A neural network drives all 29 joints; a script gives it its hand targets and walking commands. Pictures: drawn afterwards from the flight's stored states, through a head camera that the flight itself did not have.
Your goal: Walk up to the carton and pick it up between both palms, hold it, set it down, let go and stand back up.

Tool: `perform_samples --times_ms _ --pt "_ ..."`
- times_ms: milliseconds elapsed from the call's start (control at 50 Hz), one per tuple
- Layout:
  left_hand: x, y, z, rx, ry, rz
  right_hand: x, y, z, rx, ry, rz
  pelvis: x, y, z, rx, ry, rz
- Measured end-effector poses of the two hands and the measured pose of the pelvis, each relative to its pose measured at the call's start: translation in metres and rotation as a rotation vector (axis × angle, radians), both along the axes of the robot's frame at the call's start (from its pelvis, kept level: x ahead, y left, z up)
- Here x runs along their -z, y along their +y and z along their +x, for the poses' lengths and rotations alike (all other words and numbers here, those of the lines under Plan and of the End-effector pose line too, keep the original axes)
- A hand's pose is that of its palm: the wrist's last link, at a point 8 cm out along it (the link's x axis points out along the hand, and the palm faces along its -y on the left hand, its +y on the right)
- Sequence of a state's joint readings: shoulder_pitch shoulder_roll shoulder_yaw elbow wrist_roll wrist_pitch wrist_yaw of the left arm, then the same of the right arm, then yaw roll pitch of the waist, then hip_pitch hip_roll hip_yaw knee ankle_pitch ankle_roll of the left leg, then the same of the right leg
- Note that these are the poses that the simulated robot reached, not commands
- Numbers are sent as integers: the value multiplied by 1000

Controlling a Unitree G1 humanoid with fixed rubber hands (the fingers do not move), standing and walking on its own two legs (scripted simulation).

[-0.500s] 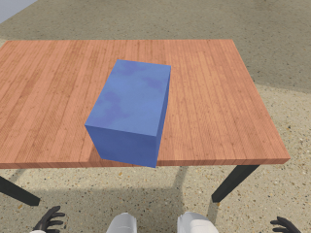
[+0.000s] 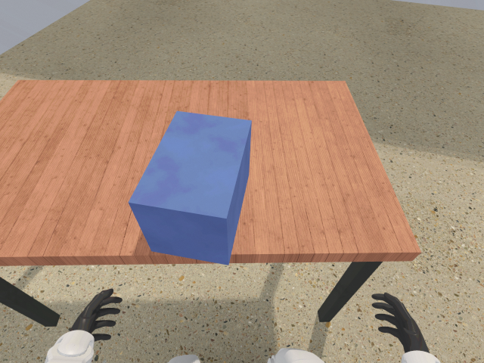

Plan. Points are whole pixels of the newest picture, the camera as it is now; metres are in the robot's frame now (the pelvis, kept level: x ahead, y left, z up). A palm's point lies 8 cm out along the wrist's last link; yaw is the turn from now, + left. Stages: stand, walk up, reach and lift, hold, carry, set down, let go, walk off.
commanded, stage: reach and lift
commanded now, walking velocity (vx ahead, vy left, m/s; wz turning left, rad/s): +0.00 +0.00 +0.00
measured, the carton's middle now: (201, 185) +0.45 +0.10 -0.01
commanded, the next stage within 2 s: none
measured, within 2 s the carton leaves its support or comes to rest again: neither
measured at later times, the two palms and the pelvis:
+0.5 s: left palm (63, 305) +0.21 +0.31 -0.02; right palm (375, 341) +0.15 -0.18 -0.01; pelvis +0.00 +0.05 +0.01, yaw +1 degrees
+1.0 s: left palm (74, 273) +0.25 +0.29 +0.02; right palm (357, 290) +0.22 -0.15 +0.02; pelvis +0.03 +0.03 +0.02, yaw +2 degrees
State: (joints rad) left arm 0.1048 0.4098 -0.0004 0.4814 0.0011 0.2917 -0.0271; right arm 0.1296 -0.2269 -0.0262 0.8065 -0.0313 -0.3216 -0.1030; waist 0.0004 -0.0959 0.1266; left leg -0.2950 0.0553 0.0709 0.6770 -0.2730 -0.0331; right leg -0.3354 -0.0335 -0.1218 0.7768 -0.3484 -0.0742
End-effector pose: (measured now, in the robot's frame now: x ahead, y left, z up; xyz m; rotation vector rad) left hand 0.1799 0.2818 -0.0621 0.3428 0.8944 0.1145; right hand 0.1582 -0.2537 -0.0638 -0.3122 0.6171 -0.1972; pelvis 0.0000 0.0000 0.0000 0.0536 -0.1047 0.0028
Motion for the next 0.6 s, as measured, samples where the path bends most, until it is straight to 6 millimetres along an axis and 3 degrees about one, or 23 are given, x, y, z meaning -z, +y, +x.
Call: perform_samples --times_ms 340,600 --pt "-19 13 21 65 -184 -86 -37 53 -18 63 -67 -7 -10 30 -5 -6 -10 -30" --pt "-60 29 41 89 -405 -92 -51 87 6 2 -134 52 -17 48 7 -22 -55 -75"
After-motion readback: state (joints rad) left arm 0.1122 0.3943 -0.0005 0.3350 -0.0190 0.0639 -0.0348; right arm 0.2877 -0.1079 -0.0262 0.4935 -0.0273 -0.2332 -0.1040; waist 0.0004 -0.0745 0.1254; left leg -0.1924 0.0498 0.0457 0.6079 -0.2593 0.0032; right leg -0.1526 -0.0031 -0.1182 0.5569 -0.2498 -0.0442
